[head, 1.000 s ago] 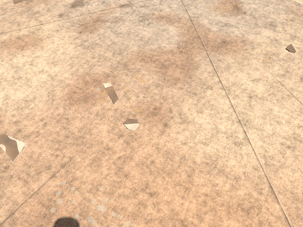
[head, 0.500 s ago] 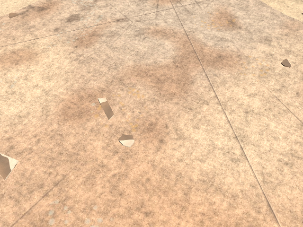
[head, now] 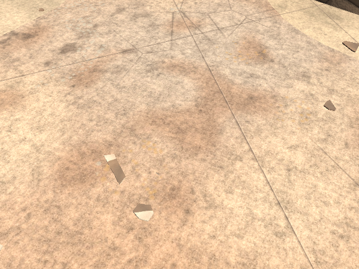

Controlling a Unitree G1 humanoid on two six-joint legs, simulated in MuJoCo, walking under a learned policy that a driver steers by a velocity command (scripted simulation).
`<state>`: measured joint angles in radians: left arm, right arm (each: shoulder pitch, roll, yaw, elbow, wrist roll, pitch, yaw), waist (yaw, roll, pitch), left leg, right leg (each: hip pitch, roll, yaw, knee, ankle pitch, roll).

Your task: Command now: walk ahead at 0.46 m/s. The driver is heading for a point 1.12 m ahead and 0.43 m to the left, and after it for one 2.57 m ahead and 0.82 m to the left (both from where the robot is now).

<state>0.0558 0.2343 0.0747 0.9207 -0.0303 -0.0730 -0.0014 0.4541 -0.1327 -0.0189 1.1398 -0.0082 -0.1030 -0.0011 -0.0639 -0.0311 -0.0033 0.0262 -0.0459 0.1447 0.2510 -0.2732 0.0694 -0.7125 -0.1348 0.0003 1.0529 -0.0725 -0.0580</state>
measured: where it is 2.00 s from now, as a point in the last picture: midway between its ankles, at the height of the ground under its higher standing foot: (149, 239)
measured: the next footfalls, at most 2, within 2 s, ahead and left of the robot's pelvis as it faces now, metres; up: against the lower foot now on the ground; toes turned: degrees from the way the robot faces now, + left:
right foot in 0.26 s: +0.36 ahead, -0.13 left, +0.00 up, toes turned -3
left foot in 0.82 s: +0.62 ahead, +0.16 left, +0.00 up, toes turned +21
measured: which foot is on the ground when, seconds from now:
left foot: down 0.00-0.26, up 0.28-0.80, down 0.82-1.00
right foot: up 0.00-0.24, down 0.26-0.80, up 0.82-1.00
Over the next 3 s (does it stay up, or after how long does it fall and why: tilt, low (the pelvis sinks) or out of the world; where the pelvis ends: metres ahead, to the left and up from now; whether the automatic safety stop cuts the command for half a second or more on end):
stays up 0.81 0.40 -0.01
